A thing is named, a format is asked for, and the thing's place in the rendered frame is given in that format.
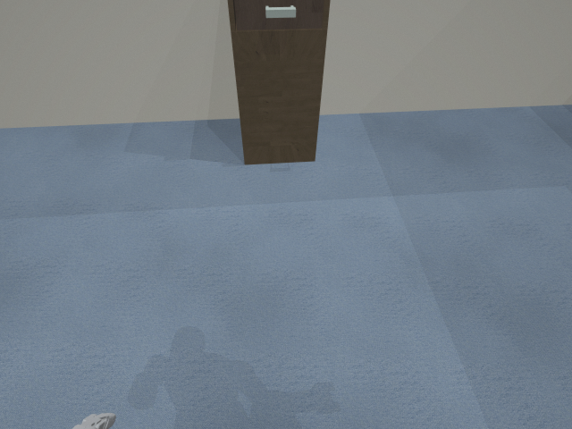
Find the handle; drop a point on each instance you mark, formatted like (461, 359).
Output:
(280, 12)

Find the cabinet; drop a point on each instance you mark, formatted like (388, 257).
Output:
(279, 77)

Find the drawer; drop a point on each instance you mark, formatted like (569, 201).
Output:
(250, 14)

